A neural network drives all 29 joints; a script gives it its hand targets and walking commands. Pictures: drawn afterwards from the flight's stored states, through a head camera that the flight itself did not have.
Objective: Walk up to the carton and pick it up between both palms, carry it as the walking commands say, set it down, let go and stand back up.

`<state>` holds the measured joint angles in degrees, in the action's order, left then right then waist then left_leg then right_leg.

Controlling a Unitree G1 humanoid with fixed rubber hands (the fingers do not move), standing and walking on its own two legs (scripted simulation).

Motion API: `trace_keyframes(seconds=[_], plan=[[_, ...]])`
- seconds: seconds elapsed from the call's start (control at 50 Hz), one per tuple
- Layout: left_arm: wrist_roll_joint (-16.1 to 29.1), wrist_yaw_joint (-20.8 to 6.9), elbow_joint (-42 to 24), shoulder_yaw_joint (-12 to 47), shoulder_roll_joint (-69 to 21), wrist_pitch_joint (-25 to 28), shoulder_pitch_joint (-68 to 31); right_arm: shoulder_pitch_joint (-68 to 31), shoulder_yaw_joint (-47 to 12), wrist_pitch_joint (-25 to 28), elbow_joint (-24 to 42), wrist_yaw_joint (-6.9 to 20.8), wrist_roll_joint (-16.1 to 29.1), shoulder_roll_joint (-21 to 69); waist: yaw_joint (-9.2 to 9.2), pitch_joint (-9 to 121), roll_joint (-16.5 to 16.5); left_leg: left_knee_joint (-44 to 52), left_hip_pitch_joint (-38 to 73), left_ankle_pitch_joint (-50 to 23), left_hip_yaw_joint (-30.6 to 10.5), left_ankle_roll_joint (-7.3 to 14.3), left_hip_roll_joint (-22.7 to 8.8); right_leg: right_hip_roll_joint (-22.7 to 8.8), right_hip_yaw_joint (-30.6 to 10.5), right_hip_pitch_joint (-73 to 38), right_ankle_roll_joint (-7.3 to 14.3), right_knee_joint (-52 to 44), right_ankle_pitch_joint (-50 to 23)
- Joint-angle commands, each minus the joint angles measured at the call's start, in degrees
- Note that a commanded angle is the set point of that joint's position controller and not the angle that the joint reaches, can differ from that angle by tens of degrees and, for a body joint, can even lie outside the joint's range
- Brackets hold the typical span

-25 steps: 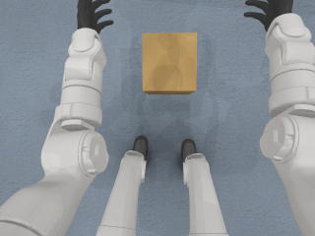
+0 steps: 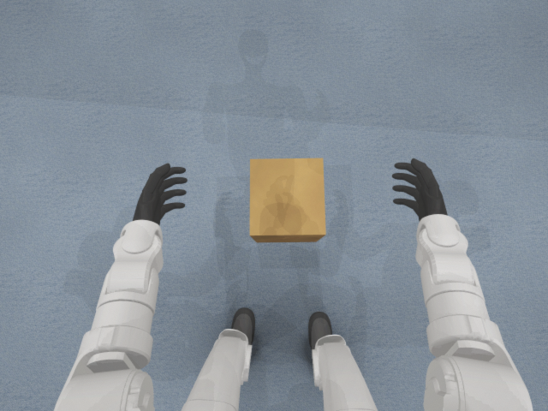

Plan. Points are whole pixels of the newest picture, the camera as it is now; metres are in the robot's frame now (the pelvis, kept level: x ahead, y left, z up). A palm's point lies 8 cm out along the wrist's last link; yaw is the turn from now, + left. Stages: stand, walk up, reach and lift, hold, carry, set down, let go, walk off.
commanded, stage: let go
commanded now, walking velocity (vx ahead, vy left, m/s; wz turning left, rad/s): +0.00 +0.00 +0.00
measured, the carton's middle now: (286, 204) +0.48 +0.01 -0.61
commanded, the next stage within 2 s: stand in 0.96 s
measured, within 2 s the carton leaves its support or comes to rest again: neither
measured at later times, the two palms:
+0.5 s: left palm (82, 352) +0.19 +0.24 -0.02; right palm (486, 355) +0.21 -0.23 -0.03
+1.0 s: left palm (76, 350) +0.19 +0.25 -0.03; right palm (494, 361) +0.20 -0.24 -0.03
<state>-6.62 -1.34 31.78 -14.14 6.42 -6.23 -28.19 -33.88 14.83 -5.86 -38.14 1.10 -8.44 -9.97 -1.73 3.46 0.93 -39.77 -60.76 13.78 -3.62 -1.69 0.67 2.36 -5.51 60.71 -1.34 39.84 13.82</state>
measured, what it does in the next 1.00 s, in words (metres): stands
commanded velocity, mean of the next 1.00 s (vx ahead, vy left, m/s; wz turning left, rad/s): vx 0.00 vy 0.00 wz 0.00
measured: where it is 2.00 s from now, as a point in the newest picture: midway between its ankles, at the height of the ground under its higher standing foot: (281, 355)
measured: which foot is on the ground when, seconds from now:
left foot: down 0.00-1.00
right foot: down 0.00-1.00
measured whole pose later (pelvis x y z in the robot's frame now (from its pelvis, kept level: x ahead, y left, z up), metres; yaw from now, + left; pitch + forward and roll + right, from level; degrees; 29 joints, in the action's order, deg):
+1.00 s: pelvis +0.04 +0.00 +0.04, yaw +2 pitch -2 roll +0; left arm -1.1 -0.8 26.2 -0.8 13.5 -9.0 12.3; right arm 12.9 2.3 -4.8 -28.5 1.6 -1.6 -13.6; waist -0.1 -3.0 0.1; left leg -27.9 -8.6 16.8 -5.2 -0.8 1.2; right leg 0.7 -3.8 7.6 -0.9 27.4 17.4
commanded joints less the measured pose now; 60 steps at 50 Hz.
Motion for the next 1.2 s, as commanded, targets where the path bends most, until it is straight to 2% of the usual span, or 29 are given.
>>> trace_keyframes(seconds=[0.0,0.08,0.16,0.3,0.48,0.6,0.78,0.94,0.96,0.98,1.02,1.04,1.18], plan=[[1.1,-1.0,-5.1,1.5,4.0,2.5,2.3,1.0,-0.8,2.6,5.5,0.5,1.1,-4.4,0.62,38.7,-1.7,0.5,30.0,-27.6,4.0,-1.3,1.7,1.5,4.8,-25.8,-0.4,-2.4,-24.6],[2.7,-1.2,-4.7,3.6,5.4,3.9,11.1,10.9,-2.4,4.1,5.7,1.2,2.6,-5.0,0.52,30.7,-0.7,4.2,34.0,-20.5,4.0,-1.4,1.2,1.1,5.1,-28.6,-0.3,-5.4,-17.1],[5.0,-1.0,-6.8,6.4,7.0,5.2,18.8,19.5,-4.2,5.5,8.8,1.5,4.8,-5.9,0.56,24.5,0.0,7.0,39.0,-14.8,3.8,-1.1,1.1,0.8,5.1,-33.9,0.0,-8.2,-11.8],[6.5,-1.5,-11.9,9.2,8.7,6.1,30.9,32.3,-7.4,6.5,15.1,1.7,6.6,-6.7,0.60,11.8,-1.3,13.0,47.1,-9.6,3.3,-0.4,1.5,0.5,5.3,-44.2,0.4,-14.1,-7.6],[6.5,-2.3,-13.0,10.7,10.0,3.7,38.8,44.5,-9.4,3.7,18.1,2.9,6.9,-6.8,2.06,-2.0,-1.1,18.5,52.6,-7.3,3.6,0.5,1.4,0.4,5.7,-51.8,0.3,-19.5,-4.5],[5.9,-2.7,-13.2,10.3,11.2,1.1,38.1,44.0,-9.9,1.0,19.9,3.5,6.8,-6.9,1.80,-6.5,-0.9,18.9,55.0,-5.2,3.9,0.7,2.3,0.1,5.7,-52.9,0.0,-20.0,-3.4],[5.1,-2.6,-12.3,10.8,11.9,-0.9,39.7,45.0,-9.8,-0.6,18.8,3.1,7.2,-7.3,1.73,-5.8,-1.0,17.4,57.4,-12.8,3.1,0.7,2.9,0.8,5.7,-55.2,-0.5,-18.1,-12.2],[6.5,0.0,-13.7,11.9,11.8,-4.7,40.2,46.9,-10.9,1.3,16.9,1.0,7.8,-8.8,2.04,-1.5,-1.3,14.6,54.7,-15.6,2.0,0.0,3.1,0.7,5.7,-54.5,-0.4,-14.9,-18.3],[4.8,2.2,-6.2,9.2,18.5,-1.1,37.9,44.7,-9.3,2.3,10.1,-0.9,5.8,-14.1,0.52,-4.1,-3.6,13.3,48.5,-11.5,0.9,-0.4,-1.5,-3.3,3.0,-50.4,-0.8,-15.0,-9.7],[4.3,2.8,-5.0,9.3,18.9,0.8,38.2,45.5,-9.1,2.8,9.8,-1.7,5.5,-14.4,1.43,-3.7,-3.9,13.2,48.9,-7.4,0.2,0.0,-1.3,-3.9,1.4,-49.2,-0.4,-16.0,-4.8],[4.0,2.7,-3.4,9.5,17.9,3.0,37.2,44.9,-9.6,3.8,8.2,-2.0,5.2,-14.4,1.86,-4.1,-2.2,14.1,48.2,-2.0,-0.9,0.7,-1.8,-4.2,0.2,-46.9,0.5,-16.9,1.9],[4.0,2.5,-2.7,9.5,17.5,3.7,36.8,44.3,-9.7,4.3,7.4,-2.0,5.3,-14.5,1.77,-3.8,-1.4,14.2,47.9,-1.6,-1.2,0.9,-2.0,-4.1,0.1,-47.0,0.7,-16.6,1.9],[4.3,2.3,3.3,9.8,19.3,5.6,37.1,43.8,-10.0,5.7,3.1,-2.1,6.0,-16.5,1.86,0.1,0.0,13.0,50.1,-13.0,-2.4,1.4,-3.3,-4.5,0.3,-51.0,1.0,-13.7,-10.8]])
